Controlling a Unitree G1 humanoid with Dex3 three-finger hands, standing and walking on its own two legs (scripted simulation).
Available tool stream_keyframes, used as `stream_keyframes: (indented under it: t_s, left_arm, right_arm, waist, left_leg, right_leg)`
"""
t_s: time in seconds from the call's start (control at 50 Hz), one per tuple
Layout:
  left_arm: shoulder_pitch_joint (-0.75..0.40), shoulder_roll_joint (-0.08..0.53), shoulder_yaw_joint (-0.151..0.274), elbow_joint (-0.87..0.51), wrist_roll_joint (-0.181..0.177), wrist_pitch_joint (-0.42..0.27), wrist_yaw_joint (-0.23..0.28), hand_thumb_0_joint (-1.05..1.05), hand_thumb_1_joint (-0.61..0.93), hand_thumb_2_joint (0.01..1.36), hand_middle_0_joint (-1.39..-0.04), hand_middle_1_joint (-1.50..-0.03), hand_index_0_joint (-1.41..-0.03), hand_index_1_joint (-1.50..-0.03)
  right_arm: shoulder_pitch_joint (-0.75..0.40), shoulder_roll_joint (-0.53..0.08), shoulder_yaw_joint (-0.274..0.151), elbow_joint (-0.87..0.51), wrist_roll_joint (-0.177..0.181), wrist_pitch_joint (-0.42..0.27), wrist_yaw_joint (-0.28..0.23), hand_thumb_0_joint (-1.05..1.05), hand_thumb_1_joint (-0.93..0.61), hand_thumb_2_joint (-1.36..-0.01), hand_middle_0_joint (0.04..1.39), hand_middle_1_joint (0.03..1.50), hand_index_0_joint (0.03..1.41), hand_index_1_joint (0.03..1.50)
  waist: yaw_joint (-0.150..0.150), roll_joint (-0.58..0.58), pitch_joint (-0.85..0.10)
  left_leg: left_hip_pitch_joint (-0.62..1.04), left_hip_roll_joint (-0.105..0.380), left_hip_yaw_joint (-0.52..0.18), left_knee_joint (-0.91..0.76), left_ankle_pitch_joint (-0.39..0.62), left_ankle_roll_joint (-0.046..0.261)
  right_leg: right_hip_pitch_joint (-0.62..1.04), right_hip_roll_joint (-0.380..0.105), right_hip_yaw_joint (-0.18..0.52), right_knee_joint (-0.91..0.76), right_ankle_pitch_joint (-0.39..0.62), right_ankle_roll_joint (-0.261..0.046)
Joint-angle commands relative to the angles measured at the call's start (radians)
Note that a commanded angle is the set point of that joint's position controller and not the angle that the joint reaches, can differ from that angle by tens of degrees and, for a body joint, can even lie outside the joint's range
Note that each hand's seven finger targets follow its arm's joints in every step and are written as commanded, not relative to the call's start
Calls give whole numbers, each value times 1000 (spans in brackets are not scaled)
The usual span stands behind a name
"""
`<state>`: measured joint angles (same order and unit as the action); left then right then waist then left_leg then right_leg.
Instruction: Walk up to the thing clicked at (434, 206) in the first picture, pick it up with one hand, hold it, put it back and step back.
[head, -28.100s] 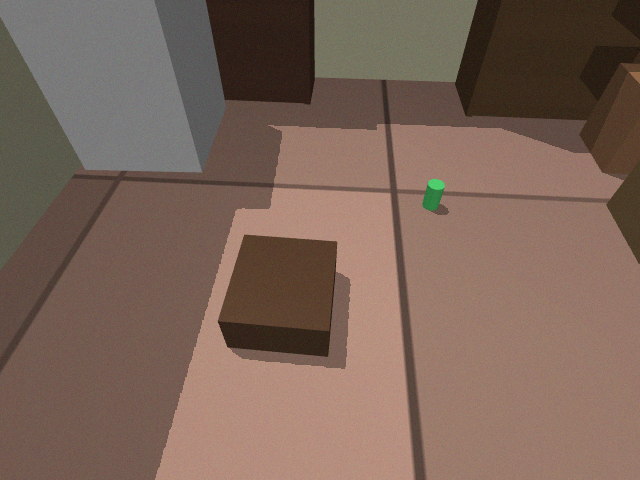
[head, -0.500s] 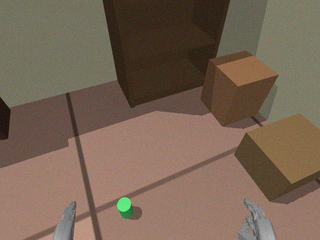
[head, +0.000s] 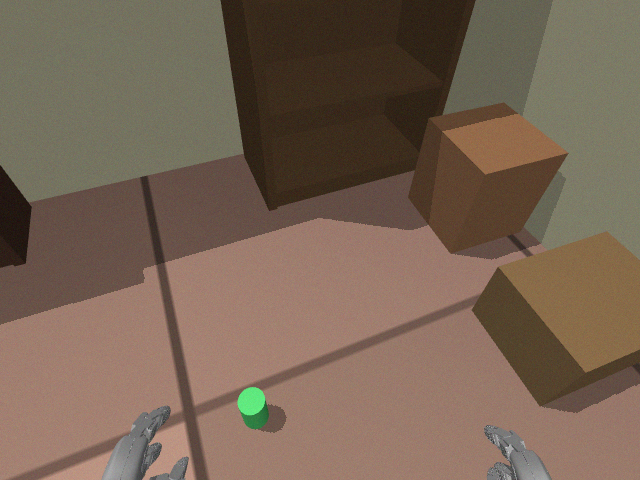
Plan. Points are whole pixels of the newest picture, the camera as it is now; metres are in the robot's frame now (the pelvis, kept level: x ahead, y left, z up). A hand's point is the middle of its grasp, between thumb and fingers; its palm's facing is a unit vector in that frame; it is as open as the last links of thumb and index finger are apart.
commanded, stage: stand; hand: left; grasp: from the side
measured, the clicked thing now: (253, 408) +0.42 +0.19 -0.67
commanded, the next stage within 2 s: none
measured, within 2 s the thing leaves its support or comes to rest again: neither
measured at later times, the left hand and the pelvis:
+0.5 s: hand out of the picture +0.05 +0.25 -0.12, palm faces -0.01 -0.94 -0.34, open 7.4 cm; pelvis -0.01 +0.01 +0.04, yaw +0 degrees
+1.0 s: hand out of the picture +0.03 +0.25 -0.12, palm faces -0.02 -0.94 -0.34, open 7.4 cm; pelvis -0.01 +0.00 +0.05, yaw +0 degrees
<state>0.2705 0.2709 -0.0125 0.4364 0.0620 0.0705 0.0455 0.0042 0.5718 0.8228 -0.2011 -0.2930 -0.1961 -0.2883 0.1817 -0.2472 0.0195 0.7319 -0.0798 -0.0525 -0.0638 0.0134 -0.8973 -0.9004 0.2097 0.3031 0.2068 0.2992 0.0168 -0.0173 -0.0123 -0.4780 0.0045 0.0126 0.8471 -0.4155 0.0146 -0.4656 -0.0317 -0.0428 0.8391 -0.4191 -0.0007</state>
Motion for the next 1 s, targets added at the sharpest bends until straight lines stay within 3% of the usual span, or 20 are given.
stream_keyframes:
  t_s: [0.0, 0.02, 0.1, 0.2, 0.3, 0.36, 0.42, 0.46, 0.5, 0.52, 0.66, 0.7, 0.72, 0.78, 0.84, 0.9, 0.92, 0.98]
  left_arm:
    - [-34, 180, 89, 56, -16, -95, -20, 0, 900, 900, -200, -300, -200, -301]
    - [-34, 186, 87, 95, -17, -100, -18, 0, 900, 900, -200, -300, -200, -301]
    - [-96, 199, 82, 206, -20, -113, -16, 0, 900, 900, -200, -300, -200, -301]
    - [-94, 206, 72, 332, -27, -115, -13, 0, 900, 900, -200, -300, -200, -301]
    - [-107, 216, 64, 434, -34, -105, -10, 0, 900, 900, -200, -300, -200, -301]
    - [-106, 221, 59, 486, -36, -101, -15, 0, 900, 900, -200, -300, -200, -301]
    - [-111, 235, 57, 532, -32, -105, -15, 0, 900, 900, -200, -300, -200, -301]
    - [-124, 237, 55, 552, -34, -105, -16, 0, 900, 900, -200, -300, -200, -301]
    - [-119, 239, 51, 572, -33, -104, -18, 0, 900, 900, -200, -300, -200, -301]
    - [-126, 239, 52, 579, -34, -105, -18, 0, 900, 900, -200, -300, -200, -301]
    - [-136, 245, 43, 623, -33, -107, -17, 0, 900, 900, -200, -300, -200, -301]
    - [-147, 252, 44, 627, -35, -106, -17, 0, 900, 900, -200, -300, -200, -301]
    - [-142, 256, 45, 629, -37, -107, -18, 0, 900, 900, -200, -300, -200, -301]
    - [-146, 257, 43, 644, -34, -106, -17, 0, 900, 900, -200, -300, -200, -301]
    - [-151, 263, 44, 647, -37, -109, -19, 0, 900, 900, -200, -300, -200, -301]
    - [-159, 259, 43, 659, -42, -105, -19, 0, 900, 900, -200, -300, -200, -301]
    - [-154, 257, 43, 658, -41, -107, -18, 0, 900, 900, -200, -300, -200, -301]
    - [-155, 256, 40, 669, -42, -105, -21, 0, 900, 900, -200, -300, -200, -301]
  right_arm:
    - [-34, -196, -93, -45, 28, -19, 36, 0, -900, -900, 200, 300, 200, 300]
    - [-38, -195, -96, -25, 31, -17, 40, 0, -900, -900, 200, 300, 200, 300]
    - [-48, -199, -94, 42, 25, -1, 45, 0, -900, -900, 200, 300, 200, 300]
    - [-48, -214, -89, 122, 35, 4, 47, 0, -900, -900, 200, 300, 200, 300]
    - [-57, -243, -87, 198, 40, 17, 44, 0, -900, -900, 200, 300, 200, 300]
    - [-73, -258, -86, 232, 43, 22, 46, 0, -900, -900, 200, 300, 200, 300]
    - [-74, -254, -83, 260, 48, 25, 48, 0, -900, -900, 200, 300, 200, 300]
    - [-67, -254, -82, 279, 50, 26, 47, 0, -900, -900, 200, 300, 200, 300]
    - [-75, -261, -82, 294, 50, 29, 50, 0, -900, -900, 200, 300, 200, 300]
    - [-75, -264, -84, 299, 50, 27, 49, 0, -900, -900, 200, 300, 200, 300]
    - [-81, -249, -76, 335, 55, 31, 55, 0, -900, -900, 200, 300, 200, 300]
    - [-64, -255, -76, 347, 54, 36, 56, 0, -900, -900, 200, 300, 200, 300]
    - [-69, -255, -76, 348, 54, 33, 56, 0, -900, -900, 200, 300, 200, 300]
    - [-81, -258, -75, 350, 56, 38, 57, 0, -900, -900, 200, 300, 200, 300]
    - [-67, -256, -72, 357, 58, 35, 58, 0, -900, -900, 200, 300, 200, 300]
    - [-78, -266, -70, 363, 57, 34, 54, 0, -900, -900, 200, 300, 200, 300]
    - [-86, -268, -71, 360, 57, 32, 54, 0, -900, -900, 200, 300, 200, 300]
    - [-93, -265, -67, 366, 60, 29, 53, 0, -900, -900, 200, 300, 200, 300]
  waist:
    - [7, 24, -124]
    - [6, 16, -135]
    - [-9, 21, -79]
    - [-5, 25, -37]
    - [-3, 53, 18]
    - [2, 59, 53]
    - [-1, 34, 33]
    - [-6, 22, 37]
    - [-4, 34, 64]
    - [-6, 36, 36]
    - [-9, -4, 64]
    - [-16, 12, 82]
    - [-13, 22, 51]
    - [-12, 9, 68]
    - [-15, 15, 38]
    - [-11, 35, 63]
    - [-5, 35, 34]
    - [-4, 27, 46]
  left_leg:
    - [131, 49, -99, -204, 261, 51]
    - [151, 46, -94, -207, 279, 45]
    - [195, 47, -92, -272, 219, 42]
    - [224, 69, -118, -357, 319, 32]
    - [243, 87, -136, -469, 250, 26]
    - [231, 91, -152, -544, 132, 22]
    - [264, 88, -141, -553, 154, 18]
    - [281, 86, -135, -558, 167, 15]
    - [270, 89, -143, -579, 114, 14]
    - [294, 92, -141, -581, 135, 14]
    - [317, 86, -124, -570, 183, 10]
    - [287, 81, -122, -579, 125, 8]
    - [316, 86, -122, -580, 144, 12]
    - [307, 85, -120, -574, 137, 12]
    - [329, 89, -115, -570, 189, 12]
    - [289, 96, -125, -594, 153, 12]
    - [311, 99, -120, -583, 203, 14]
    - [314, 102, -122, -596, 223, 10]
  right_leg:
    - [136, -62, 111, -184, 267, -66]
    - [159, -70, 112, -202, 300, -63]
    - [150, -83, 125, -280, 231, -54]
    - [233, -79, 104, -330, 317, -42]
    - [272, -76, 97, -407, 235, -30]
    - [287, -69, 93, -443, 185, -24]
    - [315, -83, 101, -478, 194, -21]
    - [309, -88, 110, -502, 175, -20]
    - [295, -81, 105, -514, 139, -15]
    - [304, -85, 104, -514, 168, -16]
    - [274, -97, 118, -567, 128, -10]
    - [266, -94, 124, -581, 80, -7]
    - [281, -98, 125, -571, 115, -13]
    - [263, -98, 127, -585, 79, -10]
    - [286, -104, 131, -585, 121, -12]
    - [300, -98, 123, -571, 139, -12]
    - [327, -103, 122, -568, 178, -15]
    - [323, -98, 115, -564, 197, -16]
